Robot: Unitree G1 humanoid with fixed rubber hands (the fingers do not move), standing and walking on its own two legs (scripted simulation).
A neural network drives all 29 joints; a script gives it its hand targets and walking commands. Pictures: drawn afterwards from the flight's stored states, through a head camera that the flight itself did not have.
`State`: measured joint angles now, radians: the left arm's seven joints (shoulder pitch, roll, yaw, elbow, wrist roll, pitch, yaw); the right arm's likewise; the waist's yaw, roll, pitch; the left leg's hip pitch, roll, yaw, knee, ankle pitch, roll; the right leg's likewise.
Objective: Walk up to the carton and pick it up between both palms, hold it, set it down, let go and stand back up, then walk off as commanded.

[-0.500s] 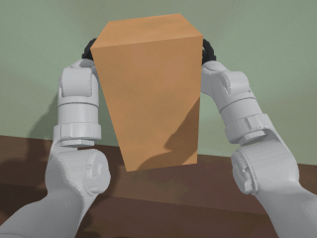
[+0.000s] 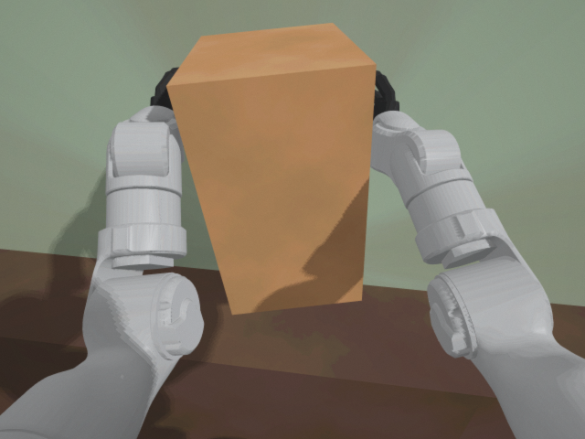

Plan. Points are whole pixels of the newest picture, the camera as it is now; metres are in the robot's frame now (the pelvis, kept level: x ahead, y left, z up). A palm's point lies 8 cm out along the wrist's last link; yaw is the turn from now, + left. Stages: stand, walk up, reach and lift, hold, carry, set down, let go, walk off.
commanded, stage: hold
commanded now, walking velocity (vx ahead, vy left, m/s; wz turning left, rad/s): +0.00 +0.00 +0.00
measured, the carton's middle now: (282, 169) +0.36 +0.00 +0.28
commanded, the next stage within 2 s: none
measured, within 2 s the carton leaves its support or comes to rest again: neither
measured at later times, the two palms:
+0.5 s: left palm (167, 123) +0.37 +0.13 +0.33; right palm (385, 125) +0.36 -0.13 +0.33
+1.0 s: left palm (166, 125) +0.37 +0.13 +0.33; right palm (384, 128) +0.36 -0.13 +0.33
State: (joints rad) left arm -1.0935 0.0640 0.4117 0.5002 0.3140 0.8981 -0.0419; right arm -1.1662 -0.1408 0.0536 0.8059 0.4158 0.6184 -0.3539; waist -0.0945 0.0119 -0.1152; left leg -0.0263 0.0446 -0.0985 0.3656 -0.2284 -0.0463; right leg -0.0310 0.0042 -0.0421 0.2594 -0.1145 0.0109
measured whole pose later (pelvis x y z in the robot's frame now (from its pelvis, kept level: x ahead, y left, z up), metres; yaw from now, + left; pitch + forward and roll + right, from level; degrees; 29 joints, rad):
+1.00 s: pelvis +0.00 +0.00 +0.00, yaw +0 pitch -7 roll -1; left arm -1.10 0.06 0.42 0.53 0.32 0.88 -0.03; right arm -1.19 -0.14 0.04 0.84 0.42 0.62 -0.35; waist -0.09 0.01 -0.12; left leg -0.03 0.04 -0.09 0.37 -0.22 -0.04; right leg -0.04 0.01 -0.02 0.26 -0.11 0.01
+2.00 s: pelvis +0.00 +0.00 +0.00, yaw +1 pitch -6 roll -2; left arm -1.10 0.06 0.41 0.51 0.31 0.88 -0.02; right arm -1.17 -0.15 0.06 0.82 0.43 0.63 -0.36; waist -0.10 0.02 -0.12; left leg -0.05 0.04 -0.10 0.37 -0.22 -0.05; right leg -0.04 0.01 -0.02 0.26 -0.12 0.01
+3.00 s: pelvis -0.01 +0.00 +0.00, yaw +1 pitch -6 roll -1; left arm -1.13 0.06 0.43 0.57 0.31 0.87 -0.02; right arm -1.19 -0.15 0.05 0.86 0.43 0.64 -0.35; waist -0.09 0.02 -0.14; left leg -0.05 0.04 -0.10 0.37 -0.22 -0.05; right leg -0.05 0.02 0.00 0.27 -0.12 0.01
